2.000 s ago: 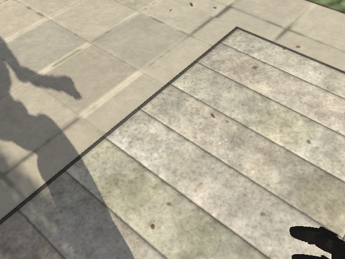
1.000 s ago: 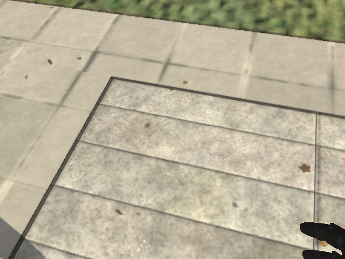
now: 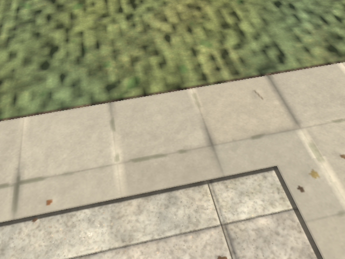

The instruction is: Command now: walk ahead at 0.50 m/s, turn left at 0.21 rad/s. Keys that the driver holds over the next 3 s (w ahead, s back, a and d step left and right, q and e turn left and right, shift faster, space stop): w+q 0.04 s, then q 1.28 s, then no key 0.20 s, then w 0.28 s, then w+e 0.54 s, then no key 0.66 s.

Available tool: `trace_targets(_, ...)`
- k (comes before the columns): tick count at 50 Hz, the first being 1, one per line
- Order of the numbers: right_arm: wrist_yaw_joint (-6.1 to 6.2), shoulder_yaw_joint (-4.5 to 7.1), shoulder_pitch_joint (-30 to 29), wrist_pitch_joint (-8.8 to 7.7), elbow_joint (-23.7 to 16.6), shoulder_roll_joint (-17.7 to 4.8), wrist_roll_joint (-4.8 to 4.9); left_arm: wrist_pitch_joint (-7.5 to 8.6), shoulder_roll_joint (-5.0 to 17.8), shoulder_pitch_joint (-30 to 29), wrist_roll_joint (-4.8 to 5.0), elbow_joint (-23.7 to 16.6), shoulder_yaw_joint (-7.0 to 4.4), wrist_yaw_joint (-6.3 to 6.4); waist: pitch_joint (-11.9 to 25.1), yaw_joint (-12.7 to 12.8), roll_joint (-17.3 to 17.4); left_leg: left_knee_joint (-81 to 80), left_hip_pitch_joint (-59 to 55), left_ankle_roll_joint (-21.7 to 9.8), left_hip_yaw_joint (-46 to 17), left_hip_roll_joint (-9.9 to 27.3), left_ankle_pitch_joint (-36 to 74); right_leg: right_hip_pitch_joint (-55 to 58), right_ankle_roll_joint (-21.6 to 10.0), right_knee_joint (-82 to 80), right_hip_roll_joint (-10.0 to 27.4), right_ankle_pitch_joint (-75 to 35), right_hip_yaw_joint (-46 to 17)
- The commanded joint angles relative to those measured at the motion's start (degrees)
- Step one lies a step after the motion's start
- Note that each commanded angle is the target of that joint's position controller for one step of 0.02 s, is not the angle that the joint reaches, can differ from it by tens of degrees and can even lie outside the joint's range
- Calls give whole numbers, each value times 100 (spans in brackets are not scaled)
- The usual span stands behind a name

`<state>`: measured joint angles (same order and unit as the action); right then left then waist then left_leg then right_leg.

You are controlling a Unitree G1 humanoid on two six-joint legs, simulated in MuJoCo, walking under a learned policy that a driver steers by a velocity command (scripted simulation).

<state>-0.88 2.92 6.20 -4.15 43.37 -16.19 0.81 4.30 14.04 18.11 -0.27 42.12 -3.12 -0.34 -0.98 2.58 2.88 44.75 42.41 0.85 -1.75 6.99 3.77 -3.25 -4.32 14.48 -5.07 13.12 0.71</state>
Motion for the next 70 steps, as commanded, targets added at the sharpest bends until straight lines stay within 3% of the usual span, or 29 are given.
trace_targets(1,-93,24,-660,-69,-493,-286,66,114,961,57,16,-172,-266,34,-190,176,-560,-636,-271,-115,44,-144,533,-92,-648,-559,1605,-1783,-261)
trace_targets(5,-261,37,-784,-103,-689,-290,-22,-27,998,20,22,-41,-288,105,-237,154,-589,-1163,-345,-354,278,-474,-135,574,-454,163,1770,-3513,53)
trace_targets(8,-293,279,519,-114,-468,-760,-87,-171,1187,-323,76,-189,-331,262,626,-547,-859,-1495,-1990,-627,709,-1110,-473,631,-56,2015,1483,-5642,308)
trace_targets(9,-216,399,1130,-106,-387,-1080,-88,-157,1116,-298,45,-264,-296,299,1007,-856,-563,-1705,-3261,-854,231,-857,823,-173,244,3352,1189,-4631,470)
trace_targets(10,-129,474,1397,-81,-456,-1630,-160,-75,531,345,-210,-464,-124,252,1831,-466,959,-1046,-5482,-1764,-1824,742,3673,-2270,688,5717,324,271,483)
trace_targets(11,-128,377,1443,-77,-573,-1421,-167,38,608,628,-156,-430,-18,140,3090,-541,1083,-1566,-6667,-2697,-3846,1576,3729,-3376,828,7029,-188,2650,-622)
trace_targets(12,-95,359,1203,18,-714,-1186,-133,61,1037,149,47,-441,-115,75,2915,-775,349,-1712,-6238,-2385,-3161,1228,2863,-3504,740,7149,255,2211,-1000)
trace_targets(14,-18,251,588,158,-827,-819,13,-39,982,-587,43,-648,-104,162,1394,-544,-450,-2095,-4438,-1918,-2217,716,1748,-3750,740,6375,638,1563,-672)
trace_targets(16,25,238,339,235,-895,-820,-77,-229,973,-508,-15,-714,-143,239,838,-170,-164,-2484,-3010,-1780,-1935,409,1316,-3104,766,5762,747,1320,-623)
trace_targets(20,115,320,260,276,-889,-997,-110,-301,711,-308,-90,-611,-74,358,1021,-46,78,-2413,-2449,-1695,-1551,138,1968,-2785,957,4684,615,877,-491)
trace_targets(23,225,341,188,422,-933,-1026,-23,-357,701,-568,-62,-643,-74,377,1186,-123,173,-2369,-2425,-1449,-1673,-33,537,-2723,1017,4120,563,292,-596)
trace_targets(27,292,344,168,583,-1016,-990,-25,-338,679,-1029,-11,-782,-84,318,902,-311,511,-2423,-2387,-1282,-2143,-153,-1304,-2601,959,3218,448,186,-695)
trace_targets(30,266,346,243,632,-1047,-947,-21,-215,716,-1056,23,-798,-126,243,880,-368,690,-2109,-2713,-1243,-2522,-110,-824,-2243,838,2349,330,408,-695)
trace_targets(32,265,317,135,669,-1098,-851,48,-140,739,-698,38,-680,-187,189,846,-115,676,-1725,-2620,-1014,-2562,-339,-607,-1403,663,981,378,-371,-593)
trace_targets(33,263,259,298,673,-1127,-638,29,-136,1039,-561,-34,-670,-278,201,952,-182,247,-1155,-2163,-738,-2278,-637,-1519,-698,391,747,1137,-815,-1096)
trace_targets(34,235,212,672,638,-1202,-426,15,-219,1579,-822,-182,-760,-398,247,808,-600,-1506,-29,-1061,-322,-1139,-1547,-3442,-190,-404,694,2369,-2381,-2328)
trace_targets(35,208,335,500,549,-1246,-880,-38,-241,1367,-639,-292,-739,-391,230,873,-319,-2008,1348,-503,-24,-659,-1476,-4123,-313,-1173,497,3023,-2900,-3191)
trace_targets(36,194,459,520,547,-1127,-1198,-14,-247,1091,-757,-247,-823,-316,253,818,-301,-1408,2152,-503,125,-695,-1210,-3776,-419,-1147,594,2850,-2811,-2753)
trace_targets(38,238,464,608,707,-947,-1014,20,-301,772,-1101,-60,-884,-230,299,574,-379,-964,2720,-429,342,-533,-1068,-3173,-542,-663,753,2167,-2486,-1711)
trace_targets(44,163,256,64,758,-1283,-437,60,-465,1000,-892,-80,-758,-322,383,616,-61,-1403,1321,-800,491,77,-726,-2728,-233,-691,659,1990,-2391,-725)
trace_targets(51,-9,344,520,788,-1232,-535,35,-458,1246,-1056,160,-622,-437,281,670,-294,-1473,-1305,-2482,-63,659,-802,-1843,-642,-432,1100,2207,-1791,-296)
trace_targets(52,12,394,765,784,-1130,-591,16,-447,1101,-890,176,-528,-406,269,681,-358,-1251,-1858,-3053,-239,615,-933,-1408,-966,-147,1491,2044,-1391,-63)
trace_targets(53,66,509,955,759,-1135,-956,11,-441,841,-672,58,-483,-351,239,668,-310,-238,-2201,-3925,-543,-408,-329,-74,-1933,374,2591,1631,-292,492)
trace_targets(54,145,610,928,725,-1316,-1610,-42,-436,497,-809,-257,-804,-198,208,588,-162,1710,-2121,-4507,-1478,-2485,1208,2120,-3692,923,4342,822,2518,692)
trace_targets(55,87,568,1125,592,-1333,-1480,-286,-387,811,-1395,-132,-933,-285,267,1051,-736,1297,-2438,-4060,-2233,-2907,1570,1535,-3825,912,5251,625,2678,-249)
trace_targets(56,82,498,904,499,-1274,-1331,-306,-403,990,-1540,10,-903,-343,301,740,-606,771,-2516,-3829,-1992,-2422,1211,847,-3862,832,5540,722,2201,-415)
trace_targets(58,167,386,336,484,-1289,-966,-46,-463,984,-1369,-35,-719,-394,380,512,-331,406,-2461,-3557,-1412,-1851,655,237,-3824,814,5307,823,1324,-505)
trace_targets(65,324,365,376,559,-1215,-966,-35,-401,659,-1354,-3,-703,-285,286,691,-314,479,-2362,-3496,-1347,-1859,271,-12,-3172,942,4002,502,558,-506)
trace_targets(70,261,347,307,615,-1200,-974,-81,-363,696,-1330,53,-673,-253,177,659,-427,624,-2241,-3125,-1407,-2201,301,-302,-2303,864,3029,463,833,-434)
